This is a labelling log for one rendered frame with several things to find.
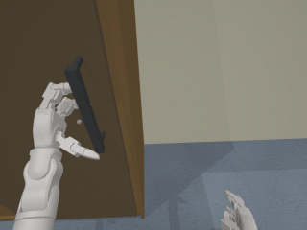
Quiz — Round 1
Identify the left robot hand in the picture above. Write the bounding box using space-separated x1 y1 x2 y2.
33 82 100 160

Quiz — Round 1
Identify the right robot hand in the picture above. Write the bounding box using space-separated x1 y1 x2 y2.
221 190 258 230

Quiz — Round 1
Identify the wardrobe door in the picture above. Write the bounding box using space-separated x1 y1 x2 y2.
0 0 137 220
0 204 16 217

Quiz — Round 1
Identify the handle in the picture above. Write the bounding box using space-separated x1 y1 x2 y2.
63 56 106 153

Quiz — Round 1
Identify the robot left forearm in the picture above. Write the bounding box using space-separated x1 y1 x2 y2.
12 147 63 230

